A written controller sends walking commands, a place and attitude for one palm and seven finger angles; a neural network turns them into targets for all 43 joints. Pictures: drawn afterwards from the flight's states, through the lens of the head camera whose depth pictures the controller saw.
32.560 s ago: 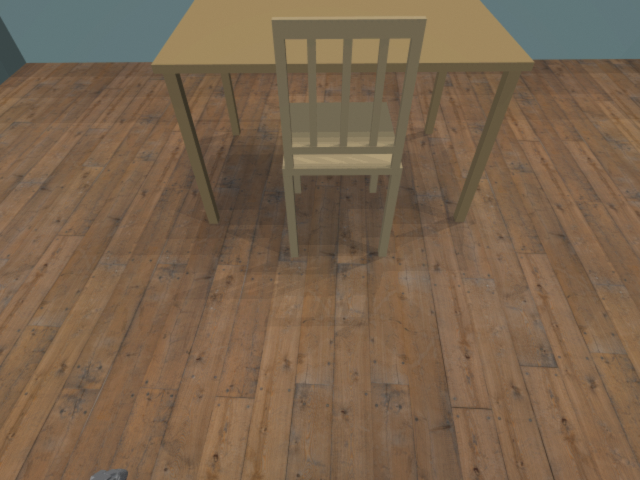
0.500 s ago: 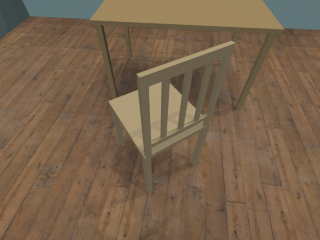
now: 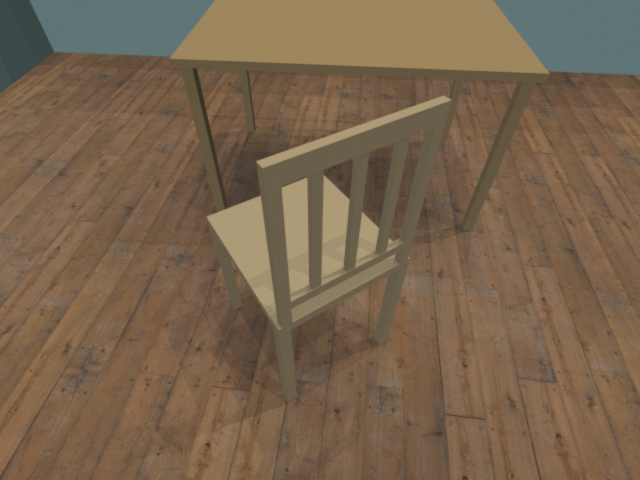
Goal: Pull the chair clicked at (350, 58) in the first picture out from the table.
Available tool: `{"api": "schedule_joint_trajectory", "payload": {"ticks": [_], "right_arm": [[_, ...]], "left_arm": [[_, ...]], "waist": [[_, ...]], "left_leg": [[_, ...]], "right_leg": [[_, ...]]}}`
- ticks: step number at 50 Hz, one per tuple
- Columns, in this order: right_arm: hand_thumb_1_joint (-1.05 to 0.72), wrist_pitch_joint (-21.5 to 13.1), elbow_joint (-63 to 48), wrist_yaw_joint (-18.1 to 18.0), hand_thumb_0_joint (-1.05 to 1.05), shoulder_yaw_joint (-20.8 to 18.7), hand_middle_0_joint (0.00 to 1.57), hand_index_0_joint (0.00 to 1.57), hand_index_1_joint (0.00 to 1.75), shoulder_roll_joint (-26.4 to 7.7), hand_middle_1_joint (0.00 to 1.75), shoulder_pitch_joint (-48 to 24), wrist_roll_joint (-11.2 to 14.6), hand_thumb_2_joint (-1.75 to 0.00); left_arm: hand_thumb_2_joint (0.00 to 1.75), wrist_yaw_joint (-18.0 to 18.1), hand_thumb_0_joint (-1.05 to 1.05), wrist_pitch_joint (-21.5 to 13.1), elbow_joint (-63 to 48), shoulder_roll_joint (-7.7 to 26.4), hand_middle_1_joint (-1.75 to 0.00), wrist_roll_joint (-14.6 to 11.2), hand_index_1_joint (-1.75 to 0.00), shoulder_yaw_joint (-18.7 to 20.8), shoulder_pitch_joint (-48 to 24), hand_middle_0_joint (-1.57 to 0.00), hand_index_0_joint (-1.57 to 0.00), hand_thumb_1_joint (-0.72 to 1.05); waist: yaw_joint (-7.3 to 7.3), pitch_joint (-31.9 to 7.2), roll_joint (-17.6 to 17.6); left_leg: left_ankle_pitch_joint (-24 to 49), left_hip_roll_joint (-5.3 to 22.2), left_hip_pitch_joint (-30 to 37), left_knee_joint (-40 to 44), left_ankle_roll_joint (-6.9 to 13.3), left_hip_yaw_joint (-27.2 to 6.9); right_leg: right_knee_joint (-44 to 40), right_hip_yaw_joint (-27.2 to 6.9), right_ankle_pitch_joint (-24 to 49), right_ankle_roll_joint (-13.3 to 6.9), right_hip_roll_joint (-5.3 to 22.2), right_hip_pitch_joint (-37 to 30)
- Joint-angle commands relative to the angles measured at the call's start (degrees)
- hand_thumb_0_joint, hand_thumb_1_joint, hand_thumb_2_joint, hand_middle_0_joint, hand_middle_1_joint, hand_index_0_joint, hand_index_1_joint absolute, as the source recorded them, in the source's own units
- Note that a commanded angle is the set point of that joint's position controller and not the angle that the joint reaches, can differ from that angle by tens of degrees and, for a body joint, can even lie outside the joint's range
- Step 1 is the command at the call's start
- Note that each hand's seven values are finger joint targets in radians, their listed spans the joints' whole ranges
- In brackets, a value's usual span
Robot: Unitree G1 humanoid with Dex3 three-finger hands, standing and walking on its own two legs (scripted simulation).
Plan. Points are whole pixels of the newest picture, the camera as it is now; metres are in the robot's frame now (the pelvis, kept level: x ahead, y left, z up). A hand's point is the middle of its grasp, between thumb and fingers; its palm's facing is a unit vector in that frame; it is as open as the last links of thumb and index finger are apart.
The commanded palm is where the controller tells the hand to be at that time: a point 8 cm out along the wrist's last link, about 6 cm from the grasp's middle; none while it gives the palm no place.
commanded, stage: look to check the result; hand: left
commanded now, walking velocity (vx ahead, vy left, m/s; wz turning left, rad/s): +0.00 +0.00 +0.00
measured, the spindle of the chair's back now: (354, 218) +0.61 -0.03 -0.07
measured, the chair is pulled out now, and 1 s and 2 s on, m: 0.53 0.53 0.53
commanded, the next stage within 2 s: stand and wait in 0.78 s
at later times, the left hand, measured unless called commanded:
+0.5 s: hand out of the picture -0.02 +0.15 -0.18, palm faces +0.07 -0.98 -0.16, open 7.4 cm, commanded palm none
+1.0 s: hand out of the picture -0.01 +0.16 -0.17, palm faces +0.06 -0.98 -0.18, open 7.4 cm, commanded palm none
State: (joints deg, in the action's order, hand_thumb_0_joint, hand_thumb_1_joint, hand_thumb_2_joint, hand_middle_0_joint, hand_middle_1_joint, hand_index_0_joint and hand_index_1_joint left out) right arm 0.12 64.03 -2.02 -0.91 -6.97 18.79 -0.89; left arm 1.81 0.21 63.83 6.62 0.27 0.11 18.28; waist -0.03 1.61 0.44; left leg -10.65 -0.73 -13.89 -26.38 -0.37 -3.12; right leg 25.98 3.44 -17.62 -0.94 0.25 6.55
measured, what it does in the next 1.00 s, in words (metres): stands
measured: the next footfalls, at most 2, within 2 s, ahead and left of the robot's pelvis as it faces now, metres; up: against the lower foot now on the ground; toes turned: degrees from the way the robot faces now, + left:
none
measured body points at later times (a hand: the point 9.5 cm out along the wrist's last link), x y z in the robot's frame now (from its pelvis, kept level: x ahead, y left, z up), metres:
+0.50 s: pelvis +0.01 +0.00 +0.00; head +0.02 -0.01 +0.45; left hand -0.02 +0.20 -0.16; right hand +0.01 -0.22 -0.16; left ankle +0.04 +0.13 -0.74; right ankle -0.04 -0.11 -0.74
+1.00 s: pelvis +0.01 +0.00 +0.00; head +0.02 -0.01 +0.45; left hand -0.01 +0.21 -0.16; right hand +0.00 -0.21 -0.17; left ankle +0.04 +0.13 -0.74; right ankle -0.04 -0.11 -0.74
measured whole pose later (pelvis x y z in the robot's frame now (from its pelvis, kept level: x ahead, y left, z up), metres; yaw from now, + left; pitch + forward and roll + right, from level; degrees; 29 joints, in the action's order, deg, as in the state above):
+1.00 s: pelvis +0.01 +0.00 +0.00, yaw +0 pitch -2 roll +0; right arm 0.2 64.8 -2.4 -0.7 -7.3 17.0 -0.7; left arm 1.9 0.4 64.3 6.9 0.2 0.3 18.7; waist -0.4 2.9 0.7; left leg -11.3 -0.7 -11.9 -25.4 -0.6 -2.9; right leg 24.8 3.2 -18.2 -1.1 0.2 4.6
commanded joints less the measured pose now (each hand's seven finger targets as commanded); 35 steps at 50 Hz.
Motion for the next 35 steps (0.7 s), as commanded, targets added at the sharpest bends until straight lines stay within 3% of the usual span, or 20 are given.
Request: {"api": "schedule_joint_trajectory", "payload": {"ticks": [1,3,6,12,16,17,22,35], "right_arm": [[-0.90,-0.85,-1.52,-0.56,0.00,-0.67,0.20,0.20,0.30,-5.12,0.30,3.55,0.07,-0.90],[-0.90,-0.66,-1.45,-0.57,0.00,-0.68,0.20,0.20,0.30,-4.97,0.30,3.36,0.14,-0.90],[-0.90,-0.72,-1.19,-0.60,0.00,-0.63,0.20,0.20,0.30,-5.13,0.30,3.40,0.18,-0.90],[-0.90,-0.60,-1.04,-0.69,0.00,-0.63,0.20,0.20,0.30,-5.04,0.30,2.66,0.30,-0.90],[-0.90,-0.75,-0.87,-0.75,0.00,-0.60,0.20,0.20,0.30,-5.19,0.30,2.60,0.28,-0.90],[-0.90,-0.60,-0.96,-0.78,0.00,-0.62,0.20,0.20,0.30,-5.11,0.30,2.15,0.35,-0.90],[-0.90,-0.58,-0.90,-0.78,0.00,-0.56,0.20,0.20,0.30,-5.23,0.30,1.89,0.28,-0.90],[-0.90,-0.73,-0.99,-0.82,0.00,-0.52,0.20,0.20,0.30,-5.76,0.30,1.84,0.23,-0.90]], "left_arm": [[0.90,0.49,0.00,-0.71,-0.96,5.50,-0.30,-0.20,-0.30,1.29,5.31,-0.20,-0.20,0.90],[0.90,0.55,0.00,-0.65,-0.87,5.52,-0.30,-0.17,-0.30,1.15,5.35,-0.20,-0.20,0.90],[0.90,0.58,0.00,-0.76,-0.82,5.75,-0.30,-0.25,-0.30,1.22,5.48,-0.20,-0.20,0.90],[0.90,0.71,0.00,-0.75,-0.70,5.63,-0.30,-0.20,-0.30,1.14,5.82,-0.20,-0.20,0.90],[0.90,0.71,0.00,-0.80,-0.58,5.70,-0.30,-0.23,-0.30,1.20,5.98,-0.20,-0.20,0.90],[0.90,0.74,0.00,-0.71,-0.62,5.55,-0.30,-0.18,-0.30,1.10,5.77,-0.20,-0.20,0.90],[0.90,0.69,0.00,-0.67,-0.61,5.58,-0.30,-0.13,-0.30,1.16,5.81,-0.20,-0.20,0.90],[0.90,0.60,0.00,-0.65,-0.86,5.80,-0.30,-0.24,-0.30,1.29,5.29,-0.20,-0.20,0.90]], "waist": [[-0.15,2.92,-0.05],[-0.11,4.32,-1.32],[-0.11,2.64,-0.72],[-0.19,3.77,-0.87],[-0.08,2.50,-0.95],[-0.23,4.26,-0.94],[-0.24,4.70,-0.83],[-0.19,3.33,-0.60]], "left_leg": [[6.58,3.89,1.18,3.41,2.89,-3.14],[6.59,3.81,0.87,3.14,2.79,-2.86],[7.90,3.98,2.00,2.87,2.79,-2.71],[8.83,4.09,2.23,2.57,2.74,-2.32],[10.03,4.19,2.84,2.65,2.81,-2.46],[9.56,4.19,2.47,2.65,2.79,-2.47],[8.34,4.14,2.29,3.24,2.79,-2.69],[9.14,4.17,2.91,3.50,2.83,-2.98]], "right_leg": [[-6.90,-4.85,5.48,-2.06,5.28,4.20],[-7.34,-4.82,5.36,-2.00,5.21,4.84],[-7.07,-4.75,6.84,-1.95,5.41,3.83],[-7.18,-4.61,8.20,-1.83,5.24,4.21],[-6.81,-4.49,10.00,-1.66,5.41,2.93],[-7.03,-4.32,9.29,-1.68,5.12,4.03],[-7.56,-4.55,7.28,-1.71,5.06,4.07],[-7.30,-4.47,8.27,-1.67,5.29,2.71]]}}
